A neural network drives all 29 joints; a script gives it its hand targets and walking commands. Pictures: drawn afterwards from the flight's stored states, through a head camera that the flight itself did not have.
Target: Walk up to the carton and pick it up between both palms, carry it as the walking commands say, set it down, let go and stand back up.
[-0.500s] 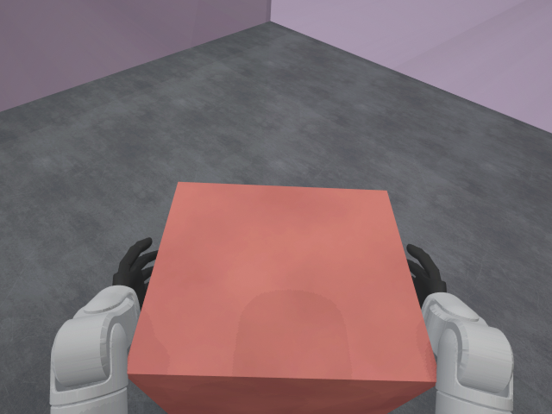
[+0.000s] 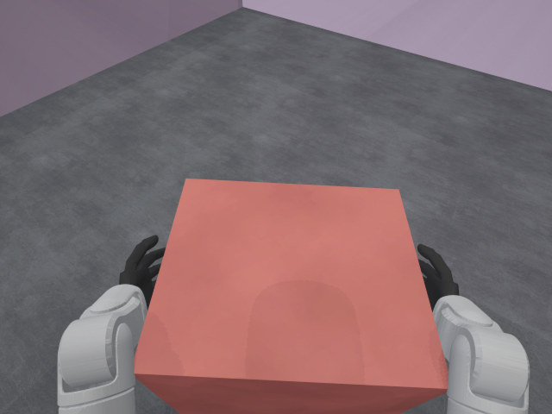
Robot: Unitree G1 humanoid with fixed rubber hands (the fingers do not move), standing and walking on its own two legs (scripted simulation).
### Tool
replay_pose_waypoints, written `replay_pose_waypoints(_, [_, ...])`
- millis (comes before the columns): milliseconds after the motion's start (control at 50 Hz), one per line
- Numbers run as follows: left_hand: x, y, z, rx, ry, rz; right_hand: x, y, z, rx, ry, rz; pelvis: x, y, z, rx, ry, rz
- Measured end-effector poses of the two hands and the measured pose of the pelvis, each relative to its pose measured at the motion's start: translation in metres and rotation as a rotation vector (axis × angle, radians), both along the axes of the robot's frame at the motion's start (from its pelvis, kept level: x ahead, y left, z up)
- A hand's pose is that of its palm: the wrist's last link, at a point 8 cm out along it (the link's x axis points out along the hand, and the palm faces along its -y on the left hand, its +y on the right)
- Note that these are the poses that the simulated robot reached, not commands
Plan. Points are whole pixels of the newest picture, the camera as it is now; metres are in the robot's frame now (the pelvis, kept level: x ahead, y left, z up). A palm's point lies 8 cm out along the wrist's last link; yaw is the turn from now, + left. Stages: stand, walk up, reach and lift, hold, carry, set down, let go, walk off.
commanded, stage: carry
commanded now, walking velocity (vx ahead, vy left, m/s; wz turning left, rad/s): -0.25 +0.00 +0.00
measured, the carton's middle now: (285, 309) +0.26 -0.02 +0.00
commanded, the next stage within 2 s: none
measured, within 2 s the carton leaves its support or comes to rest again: neither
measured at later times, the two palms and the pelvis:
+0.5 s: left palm out of the picture +0.06 +0.21 +0.08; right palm out of the picture +0.07 -0.17 +0.08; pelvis -0.19 +0.00 +0.00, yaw +1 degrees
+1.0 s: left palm out of the picture -0.15 +0.23 +0.06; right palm out of the picture -0.12 -0.16 +0.07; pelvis -0.38 +0.01 +0.00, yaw +2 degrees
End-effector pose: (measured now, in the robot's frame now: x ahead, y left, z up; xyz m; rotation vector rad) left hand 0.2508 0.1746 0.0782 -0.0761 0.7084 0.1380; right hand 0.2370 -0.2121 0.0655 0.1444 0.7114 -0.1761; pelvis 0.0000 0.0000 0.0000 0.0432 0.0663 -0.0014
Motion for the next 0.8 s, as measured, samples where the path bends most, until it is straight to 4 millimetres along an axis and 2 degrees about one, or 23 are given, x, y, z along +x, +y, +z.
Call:
replay_pose_waypoints(80, [-0.028, 0.011, 0.004, -0.002, -0.032, 0.017, -0.018, 0.011, 0.009, -0.023, -0.032, 0.031, -0.029, 0.006, -0.001, -0.002, 0.009, 0.014])
replay_pose_waypoints(160, [-0.065, 0.036, -0.006, -0.017, -0.042, 0.051, -0.038, 0.035, 0.01, -0.049, -0.042, 0.073, -0.06, 0.018, -0.009, -0.029, 0.011, 0.033])
replay_pose_waypoints(240, [-0.112, 0.061, -0.019, -0.037, 0.007, 0.097, -0.069, 0.062, 0.004, -0.045, 0.005, 0.101, -0.09, 0.023, -0.005, -0.051, -0.011, 0.044])
replay_pose_waypoints(320, [-0.146, 0.071, -0.017, -0.063, 0.008, 0.121, -0.097, 0.072, 0.01, -0.066, 0.008, 0.121, -0.119, 0.021, -0.001, -0.075, -0.02, 0.051])
replay_pose_waypoints(380, [-0.161, 0.068, -0.01, -0.054, -0.019, 0.109, -0.116, 0.069, 0.016, -0.072, -0.019, 0.121, -0.14, 0.019, 0.0, -0.079, -0.014, 0.048])
replay_pose_waypoints(440, [-0.173, 0.057, -0.003, -0.036, -0.033, 0.08, -0.138, 0.058, 0.017, -0.067, -0.033, 0.102, -0.162, 0.013, -0.001, -0.081, -0.004, 0.037])
replay_pose_waypoints(540, [-0.198, 0.024, -0.002, 0.001, -0.039, 0.023, -0.185, 0.024, 0.002, -0.044, -0.039, 0.054, -0.203, -0.003, -0.01, -0.059, 0.007, 0.013])
replay_pose_waypoints(640, [-0.242, -0.006, -0.007, 0.001, 0.02, -0.001, -0.242, -0.006, -0.007, -0.007, 0.02, 0.003, -0.24, -0.01, -0.002, -0.013, -0.007, -0.001])
replay_pose_waypoints(720, [-0.268, -0.011, 0.002, 0.009, 0.0, -0.007, -0.271, -0.011, -0.001, 0.002, 0.0, -0.004, -0.269, -0.01, 0.001, 0.006, -0.002, -0.002])
replay_pose_waypoints(800, [-0.296, -0.002, 0.007, 0.009, -0.033, 0.009, -0.289, -0.002, 0.008, -0.019, -0.033, 0.026, -0.299, -0.006, 0.0, 0.005, 0.006, 0.012])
